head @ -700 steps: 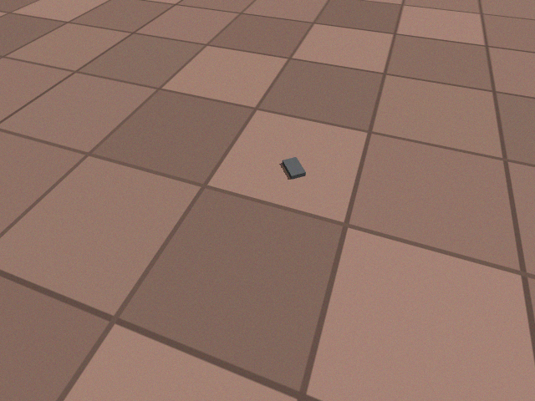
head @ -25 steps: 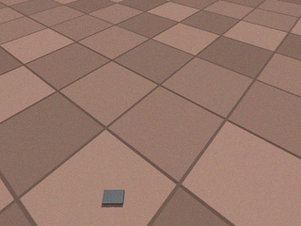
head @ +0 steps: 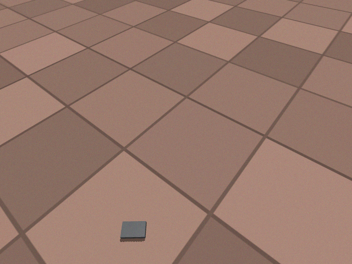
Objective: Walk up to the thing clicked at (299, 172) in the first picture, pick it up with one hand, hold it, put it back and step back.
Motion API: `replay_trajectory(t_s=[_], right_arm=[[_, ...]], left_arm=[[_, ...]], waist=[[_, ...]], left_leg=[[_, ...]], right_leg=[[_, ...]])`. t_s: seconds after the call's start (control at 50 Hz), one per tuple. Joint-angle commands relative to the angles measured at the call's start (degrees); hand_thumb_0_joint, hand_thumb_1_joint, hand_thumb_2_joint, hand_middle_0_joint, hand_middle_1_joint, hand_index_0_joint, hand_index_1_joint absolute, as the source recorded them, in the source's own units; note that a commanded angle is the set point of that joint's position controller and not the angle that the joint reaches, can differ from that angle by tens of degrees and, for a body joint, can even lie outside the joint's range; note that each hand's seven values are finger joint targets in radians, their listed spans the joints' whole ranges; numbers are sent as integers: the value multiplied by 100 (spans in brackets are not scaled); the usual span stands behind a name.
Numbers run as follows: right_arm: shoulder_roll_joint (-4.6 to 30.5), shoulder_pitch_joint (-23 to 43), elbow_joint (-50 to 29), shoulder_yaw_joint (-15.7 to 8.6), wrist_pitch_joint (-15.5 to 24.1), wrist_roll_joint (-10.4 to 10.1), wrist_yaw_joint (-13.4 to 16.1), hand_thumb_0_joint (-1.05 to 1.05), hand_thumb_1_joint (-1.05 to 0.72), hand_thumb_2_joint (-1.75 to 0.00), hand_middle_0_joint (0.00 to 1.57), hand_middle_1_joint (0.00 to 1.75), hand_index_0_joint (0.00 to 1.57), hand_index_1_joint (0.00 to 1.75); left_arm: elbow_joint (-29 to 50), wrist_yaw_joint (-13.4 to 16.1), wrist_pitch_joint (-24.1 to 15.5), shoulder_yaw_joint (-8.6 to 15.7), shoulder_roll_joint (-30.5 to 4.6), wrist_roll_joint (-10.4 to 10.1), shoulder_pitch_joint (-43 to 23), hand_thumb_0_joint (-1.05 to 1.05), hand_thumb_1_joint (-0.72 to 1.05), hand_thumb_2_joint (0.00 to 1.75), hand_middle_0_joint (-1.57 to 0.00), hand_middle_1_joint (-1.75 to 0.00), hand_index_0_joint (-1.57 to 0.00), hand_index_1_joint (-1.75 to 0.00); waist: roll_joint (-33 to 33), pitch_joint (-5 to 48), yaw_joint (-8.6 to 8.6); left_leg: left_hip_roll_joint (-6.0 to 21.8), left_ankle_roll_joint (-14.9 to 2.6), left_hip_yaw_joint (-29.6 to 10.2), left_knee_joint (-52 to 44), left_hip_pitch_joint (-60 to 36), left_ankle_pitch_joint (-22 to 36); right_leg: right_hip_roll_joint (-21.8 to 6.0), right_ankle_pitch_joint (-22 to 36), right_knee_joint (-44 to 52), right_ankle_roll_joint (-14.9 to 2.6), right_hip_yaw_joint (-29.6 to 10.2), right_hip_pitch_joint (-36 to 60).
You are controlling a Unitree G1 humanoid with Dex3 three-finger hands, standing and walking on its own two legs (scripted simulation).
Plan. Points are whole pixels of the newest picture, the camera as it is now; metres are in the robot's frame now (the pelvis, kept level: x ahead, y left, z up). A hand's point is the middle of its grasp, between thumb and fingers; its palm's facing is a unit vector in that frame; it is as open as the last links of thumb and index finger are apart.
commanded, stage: stand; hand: left
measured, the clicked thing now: (133, 229) +0.44 +0.26 -0.77
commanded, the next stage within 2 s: none
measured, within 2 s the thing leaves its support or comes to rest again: neither
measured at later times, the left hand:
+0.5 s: hand out of the picture +0.08 +0.24 -0.16, palm faces -0.04 -0.94 -0.34, open 7.4 cm
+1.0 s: hand out of the picture +0.07 +0.24 -0.16, palm faces -0.04 -0.94 -0.34, open 7.4 cm
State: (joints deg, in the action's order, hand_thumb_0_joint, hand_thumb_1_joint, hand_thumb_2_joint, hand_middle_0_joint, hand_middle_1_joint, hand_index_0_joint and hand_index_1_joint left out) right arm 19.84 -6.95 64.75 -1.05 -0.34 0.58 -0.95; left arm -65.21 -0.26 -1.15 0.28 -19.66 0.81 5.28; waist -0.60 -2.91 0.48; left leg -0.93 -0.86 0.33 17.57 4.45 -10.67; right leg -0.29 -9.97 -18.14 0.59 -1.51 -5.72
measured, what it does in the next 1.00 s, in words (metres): stands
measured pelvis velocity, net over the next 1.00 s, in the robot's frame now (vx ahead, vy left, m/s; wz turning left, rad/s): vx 0.00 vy -0.01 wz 0.00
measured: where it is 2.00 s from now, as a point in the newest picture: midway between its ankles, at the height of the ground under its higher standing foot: outside the picture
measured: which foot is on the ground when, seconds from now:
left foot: down 0.00-1.00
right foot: down 0.00-1.00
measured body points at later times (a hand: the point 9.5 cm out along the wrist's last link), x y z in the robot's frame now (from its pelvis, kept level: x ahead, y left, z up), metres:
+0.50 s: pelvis +0.00 -0.01 +0.00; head +0.01 -0.01 +0.45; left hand +0.08 +0.29 -0.13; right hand +0.07 -0.31 -0.13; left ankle -0.01 +0.11 -0.75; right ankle +0.00 -0.13 -0.75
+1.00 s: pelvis +0.00 -0.01 +0.00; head +0.01 -0.01 +0.45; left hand +0.07 +0.29 -0.13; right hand +0.06 -0.31 -0.14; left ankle -0.01 +0.11 -0.75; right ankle +0.00 -0.13 -0.75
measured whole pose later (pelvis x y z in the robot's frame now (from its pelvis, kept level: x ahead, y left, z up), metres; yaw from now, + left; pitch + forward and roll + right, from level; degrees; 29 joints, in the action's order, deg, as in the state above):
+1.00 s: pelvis +0.00 -0.01 +0.00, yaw +0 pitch -2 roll +0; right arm 20.0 -7.0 65.3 0.1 0.3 0.6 -0.7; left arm -64.1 -0.5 -0.9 -0.8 -20.1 0.5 7.3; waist -0.1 -3.0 0.3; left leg 0.0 0.2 -0.2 16.9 4.8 -10.2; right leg 0.7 -9.7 -17.7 -0.4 -1.0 -6.1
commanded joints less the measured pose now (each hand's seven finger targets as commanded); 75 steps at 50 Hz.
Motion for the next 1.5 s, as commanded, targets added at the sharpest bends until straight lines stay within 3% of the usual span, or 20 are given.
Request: replay_trajectory(t_s=[0.0,0.14,0.2,0.3,0.42,0.46,0.58,0.72,1.04,1.48], right_arm=[[1223,300,-345,-198,219,-12,126,0,-90,-90,20,30,20,30],[1218,288,-327,-170,223,-10,128,0,-90,-90,20,30,20,30],[1252,353,-344,-177,232,-17,136,0,-90,-90,20,30,20,30],[1252,372,-327,-172,225,-29,142,0,-90,-90,20,30,20,30],[1246,314,-304,-145,214,-16,126,0,-90,-90,20,30,20,30],[1262,312,-331,-160,215,-12,121,0,-90,-90,20,30,20,30],[1248,307,-331,-134,229,-20,121,0,-90,-90,20,30,20,30],[1244,231,-278,-131,215,-12,121,0,-90,-90,20,30,20,30],[1233,193,-293,-104,222,-20,136,0,-90,-90,20,30,20,30],[1218,180,-363,-92,208,-26,151,0,-90,-90,20,30,20,30]], left_arm=[[351,104,-104,189,-1229,-40,-171,0,90,90,-20,-30,-20,-30],[397,97,-104,175,-1281,-39,-160,0,90,90,-20,-30,-20,-30],[425,91,-101,164,-1256,-25,-172,0,90,90,-20,-30,-20,-30],[417,96,-101,146,-1253,-24,-104,0,90,90,-20,-30,-20,-30],[400,85,-84,147,-1258,-40,-58,0,90,90,-20,-30,-20,-30],[431,89,-93,157,-1295,-28,-83,0,90,90,-20,-30,-20,-30],[431,79,-97,151,-1284,-30,-58,0,90,90,-20,-30,-20,-30],[417,75,-84,142,-1308,-37,21,0,90,90,-20,-30,-20,-30],[406,85,-81,149,-1311,-39,38,0,90,90,-20,-30,-20,-30],[410,100,-82,154,-1319,-35,-28,0,90,90,-20,-30,-20,-30]], waist=[[140,330,-37],[14,440,-4],[-44,629,-4],[26,515,-15],[36,224,-24],[33,443,-15],[36,431,-27],[109,311,-47],[72,384,-41],[103,406,-20]], left_leg=[[829,-44,-637,-305,19,1051],[826,-11,-592,-320,-7,944],[861,-28,-570,-229,-163,1189],[858,-28,-585,-223,-165,1159],[814,-7,-611,-386,84,575],[841,-37,-593,-315,-30,710],[831,-33,-606,-310,-44,748],[816,-20,-617,-343,26,506],[831,-31,-586,-283,-48,803],[849,-12,-592,-265,-61,979]], right_leg=[[-660,1054,199,-156,-496,11],[-678,995,227,-176,-519,94],[-704,1246,160,-190,-510,169],[-681,1216,209,-187,-511,68],[-656,620,332,-186,-531,-71],[-683,803,275,-210,-536,57],[-673,864,272,-202,-523,23],[-651,499,343,-211,-552,-106],[-672,937,259,-234,-550,-17],[-667,1097,233,-221,-498,47]])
